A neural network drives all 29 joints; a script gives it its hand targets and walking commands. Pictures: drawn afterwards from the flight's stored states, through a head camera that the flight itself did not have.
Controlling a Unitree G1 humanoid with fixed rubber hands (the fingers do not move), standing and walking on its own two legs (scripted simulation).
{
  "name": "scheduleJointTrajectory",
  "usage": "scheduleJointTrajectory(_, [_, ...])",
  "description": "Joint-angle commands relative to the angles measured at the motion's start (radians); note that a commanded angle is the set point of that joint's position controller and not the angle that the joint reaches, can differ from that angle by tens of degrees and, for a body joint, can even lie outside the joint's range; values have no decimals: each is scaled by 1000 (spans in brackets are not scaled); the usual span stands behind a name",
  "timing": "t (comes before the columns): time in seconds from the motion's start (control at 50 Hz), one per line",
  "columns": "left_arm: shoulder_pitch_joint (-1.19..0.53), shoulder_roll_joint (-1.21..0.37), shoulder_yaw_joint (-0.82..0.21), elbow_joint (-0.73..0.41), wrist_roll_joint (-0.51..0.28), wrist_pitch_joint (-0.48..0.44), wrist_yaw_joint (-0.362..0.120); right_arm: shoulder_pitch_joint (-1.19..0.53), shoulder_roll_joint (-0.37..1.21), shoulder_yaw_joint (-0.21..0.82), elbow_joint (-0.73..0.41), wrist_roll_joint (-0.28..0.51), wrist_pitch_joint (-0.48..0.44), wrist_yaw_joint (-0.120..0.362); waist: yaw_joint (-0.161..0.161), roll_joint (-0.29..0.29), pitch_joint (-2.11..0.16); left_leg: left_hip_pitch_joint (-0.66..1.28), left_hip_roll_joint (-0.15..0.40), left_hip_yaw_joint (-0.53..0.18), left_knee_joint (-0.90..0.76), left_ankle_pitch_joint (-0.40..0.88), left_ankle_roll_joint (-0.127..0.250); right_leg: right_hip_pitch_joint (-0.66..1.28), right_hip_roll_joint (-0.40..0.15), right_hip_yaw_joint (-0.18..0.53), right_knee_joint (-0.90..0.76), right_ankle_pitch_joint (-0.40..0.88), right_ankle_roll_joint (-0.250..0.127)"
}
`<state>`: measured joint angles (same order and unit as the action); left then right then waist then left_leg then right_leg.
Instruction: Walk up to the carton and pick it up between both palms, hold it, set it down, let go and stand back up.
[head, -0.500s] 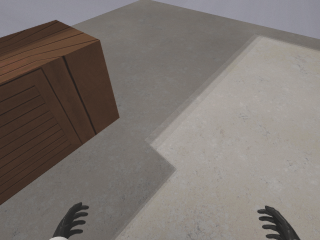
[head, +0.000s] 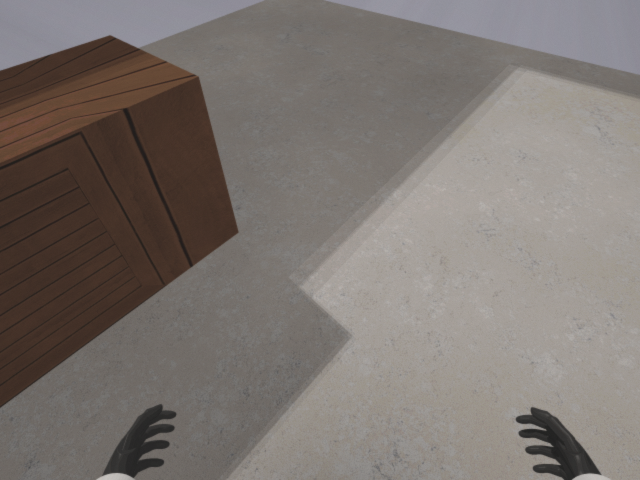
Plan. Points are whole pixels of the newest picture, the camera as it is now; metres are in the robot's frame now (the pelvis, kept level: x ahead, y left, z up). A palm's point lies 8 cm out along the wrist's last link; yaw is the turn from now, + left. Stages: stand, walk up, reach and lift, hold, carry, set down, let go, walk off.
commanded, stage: stand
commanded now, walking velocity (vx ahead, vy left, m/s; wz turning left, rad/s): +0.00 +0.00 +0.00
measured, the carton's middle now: out of the picture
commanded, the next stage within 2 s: walk up in 0.96 s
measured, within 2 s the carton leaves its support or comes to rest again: neither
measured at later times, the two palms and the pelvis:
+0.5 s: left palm (121, 477) +0.15 +0.27 -0.06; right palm (582, 479) +0.14 -0.28 -0.07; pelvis -0.01 +0.00 +0.00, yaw +0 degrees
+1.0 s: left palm (119, 479) +0.15 +0.27 -0.06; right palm out of the picture +0.13 -0.29 -0.07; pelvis -0.01 +0.00 +0.00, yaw +0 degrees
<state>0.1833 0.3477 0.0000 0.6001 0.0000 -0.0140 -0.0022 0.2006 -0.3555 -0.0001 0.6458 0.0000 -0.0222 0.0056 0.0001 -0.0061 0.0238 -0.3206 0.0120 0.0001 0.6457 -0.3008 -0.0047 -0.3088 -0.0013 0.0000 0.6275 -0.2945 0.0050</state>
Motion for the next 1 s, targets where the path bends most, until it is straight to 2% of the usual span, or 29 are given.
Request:
scheduleJointTrajectory(0.0, [-43, 205, 68, -6, -16, -30, -3, -50, -181, -63, -28, 5, -27, 4, 3, -13, -77, 79, 104, -98, -167, 74, 52, 77, -116, 131, -166, 98, -44])
scheduleJointTrajectory(0.02, [-78, 216, 69, -12, -8, -32, -2, -57, -178, -60, -28, 6, -23, 2, 6, -58, -60, 51, 119, -119, -194, 78, 53, 72, -117, 113, -148, 113, -43])
scheduleJointTrajectory(0.04, [-62, 198, 64, -5, -12, -27, -4, -69, -189, -60, -25, 8, -27, 5, 15, 9, -93, 75, 110, -117, -183, 82, 50, 96, -108, 126, -156, 80, -39])
scheduleJointTrajectory(0.08, [-52, 201, 59, -2, -8, -33, -3, -38, -191, -64, -13, 8, -24, 3, -1, -45, -19, 77, 103, -108, -188, 51, 47, 26, -126, 141, -179, 42, -48])
scheduleJointTrajectory(0.14, [-63, 189, 57, 0, -7, -34, -8, -40, -214, -72, -13, 11, -29, 8, 0, -28, -96, 93, 112, -106, -179, 48, 42, 78, -121, 135, -194, 62, -43])
scheduleJointTrajectory(0.18, [-65, 205, 64, -1, -16, -31, -2, -63, -194, -69, -12, 4, -28, 6, -1, -60, -110, 107, 104, -108, -187, 76, 47, 66, -118, 127, -180, 65, -44])
scheduleJointTrajectory(0.24, [-38, 210, 67, 6, -8, -36, -2, -43, -189, -67, 4, 3, -29, 10, 8, -13, -115, 104, 107, -106, -191, 123, 43, 96, -114, 120, -156, 133, -45])
scheduleJointTrajectory(0.32, [-45, 225, 67, 16, -11, -33, -2, -54, -187, -66, 8, 2, -29, 6, -2, -48, -120, 135, 104, -99, -182, 116, 38, 83, -114, 119, -185, 116, -46])
scheduleJointTrajectory(0.36, [-47, 188, 57, 3, -21, -37, -6, -92, -217, -71, -5, 3, -30, 5, 15, -18, -84, 68, 111, -117, -192, 84, 55, 90, -119, 125, -177, 110, -45])
scheduleJointTrajectory(0.38, [-64, 201, 61, 0, -10, -37, -3, -98, -200, -68, 7, 0, -29, 7, 4, -3, -104, 85, 115, -110, -199, 100, 47, 98, -123, 121, -169, 145, -41])
scheduleJointTrajectory(0.4, [-47, 192, 57, -1, -15, -35, -8, -67, -193, -55, 15, 7, -28, 5, 16, -1, -107, 84, 112, -107, -192, 118, 45, 110, -114, 125, -172, 110, -44])
scheduleJointTrajectory(0.42, [-58, 201, 62, 3, -11, -33, -4, -64, -200, -64, 18, 4, -28, 8, 4, -29, -104, 112, 110, -110, -194, 118, 46, 87, -115, 110, -170, 147, -41])
scheduleJointTrajectory(0.48, [-52, 199, 56, 14, -8, -30, -6, -46, -204, -66, 20, 11, -26, 15, -16, -38, -56, 102, 106, -113, -193, 42, 37, 26, -118, 136, -220, 40, -45])
scheduleJointTrajectory(0.5, [-48, 188, 54, -1, -11, -31, -6, -61, -216, -74, 13, 10, -21, 13, 4, -64, -53, 95, 107, -103, -198, 16, 39, 34, -120, 130, -227, 14, -47])
scheduleJointTrajectory(0.52, [-76, 209, 60, -1, -2, -28, -4, -81, -197, -64, 7, 4, -18, 15, -14, -30, -40, 79, 96, -100, -205, 6, 36, 18, -116, 132, -219, 1, -39])
scheduleJointTrajectory(0.54, [-74, 212, 63, 7, -11, -30, -7, -56, -210, -72, 15, 1, -22, 12, -23, -48, -56, 87, 105, -111, -217, 4, 34, 26, -110, 130, -221, -15, -34])
scheduleJointTrajectory(0.56, [-40, 192, 60, 12, -14, -33, -8, -65, -199, -69, 17, -3, -27, 11, 9, -15, -87, 103, 103, -114, -210, -14, 43, 52, -112, 134, -225, -41, -38])
scheduleJointTrajectory(0.58, [-74, 190, 62, 7, -9, -31, -13, -77, -202, -73, 4, -3, -27, 9, -8, -58, -70, 84, 104, -121, -229, -3, 40, 45, -109, 126, -216, -46, -39])
scheduleJointTrajectory(0.62, [-41, 187, 60, 11, -11, -38, -11, -68, -209, -73, 14, -3, -33, 8, 0, 12, -94, 72, 115, -121, -221, -37, 45, 72, -119, 148, -218, -15, -42])
scheduleJointTrajectory(0.64, [-56, 223, 62, 7, -2, -39, -5, -43, -182, -71, 17, 4, -31, 17, -18, -53, -66, 66, 109, -126, -227, -22, 39, 51, -107, 123, -202, 6, -38])
scheduleJointTrajectory(0.66, [-41, 217, 68, 10, -3, -35, -9, -68, -202, -65, 20, 0, -29, 11, 9, 11, -33, 67, 115, -125, -221, 14, 41, 31, -115, 131, -210, -3, -41])
scheduleJointTrajectory(0.68, [-56, 201, 64, 7, -7, -35, -4, -64, -178, -63, 15, 11, -24, 11, -11, -7, -62, 83, 109, -120, -209, 13, 42, 42, -116, 143, -205, 6, -45])
scheduleJointTrajectory(0.7, [-51, 213, 61, 6, -7, -36, -2, -54, -184, -66, 13, 3, -24, 15, -3, -59, -88, 96, 107, -116, -212, 64, 41, 60, -117, 133, -205, 28, -46])
scheduleJointTrajectory(0.8, [-28, 201, 66, 20, -11, -35, -10, -45, -215, -73, 36, 3, -35, 8, -1, 3, -108, 127, 112, -111, -211, 76, 38, 68, -106, 126, -192, 82, -40])
scheduleJointTrajectory(0.82, [-42, 197, 63, 19, -6, -31, -8, -42, -222, -81, 30, 7, -33, 9, -20, -26, -132, 113, 114, -107, -196, 83, 39, 98, -111, 108, -189, 127, -39])
scheduleJointTrajectory(0.84, [-33, 227, 67, 12, -12, -37, -6, -53, -206, -75, 25, 2, -29, 11, -6, -33, -113, 107, 106, -109, -190, 94, 38, 97, -111, 111, -189, 102, -40])
scheduleJointTrajectory(0.9, [-44, 236, 72, 12, -10, -34, -4, -47, -184, -63, 34, 4, -26, 5, -6, -35, -89, 94, 101, -98, -209, 74, 34, 82, -114, 130, -198, 82, -40])
scheduleJointTrajectory(0.94, [-64, 225, 67, 14, -10, -39, -4, -29, -188, -64, 33, 9, -29, 14, -23, -65, -75, 84, 99, -106, -204, 55, 32, 57, -120, 140, -222, 46, -41])
scheduleJointTrajectory(0.98, [-37, 218, 65, 19, -10, -32, -1, -57, -188, -63, 30, 8, -25, 19, -8, -24, -78, 91, 104, -112, -205, 41, 39, 59, -119, 131, -220, 14, -35])
